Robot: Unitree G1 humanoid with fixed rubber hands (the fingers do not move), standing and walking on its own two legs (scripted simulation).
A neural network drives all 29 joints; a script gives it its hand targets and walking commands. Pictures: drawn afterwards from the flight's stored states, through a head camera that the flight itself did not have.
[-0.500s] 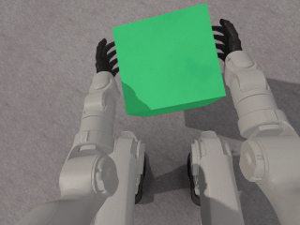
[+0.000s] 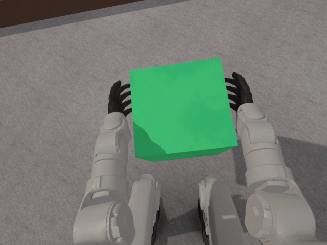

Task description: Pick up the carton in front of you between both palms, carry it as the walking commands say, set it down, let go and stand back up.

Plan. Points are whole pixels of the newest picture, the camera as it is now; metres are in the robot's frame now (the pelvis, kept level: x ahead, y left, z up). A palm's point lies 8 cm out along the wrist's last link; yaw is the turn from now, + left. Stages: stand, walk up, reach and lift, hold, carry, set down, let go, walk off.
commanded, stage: reach and lift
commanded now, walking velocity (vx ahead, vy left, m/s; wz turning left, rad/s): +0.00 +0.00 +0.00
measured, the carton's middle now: (180, 119) +0.44 -0.01 -0.13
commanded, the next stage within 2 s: hold in 1.98 s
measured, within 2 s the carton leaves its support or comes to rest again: neither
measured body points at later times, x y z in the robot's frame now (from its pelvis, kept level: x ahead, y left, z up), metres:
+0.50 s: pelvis +0.05 +0.00 +0.14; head +0.14 -0.01 +0.58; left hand +0.41 +0.15 +0.11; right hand +0.41 -0.16 +0.10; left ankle +0.09 +0.13 -0.50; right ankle +0.10 -0.12 -0.50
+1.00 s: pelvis +0.08 +0.00 +0.23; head +0.04 +0.00 +0.68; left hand +0.39 +0.15 +0.25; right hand +0.38 -0.15 +0.25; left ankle +0.09 +0.13 -0.50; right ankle +0.10 -0.12 -0.50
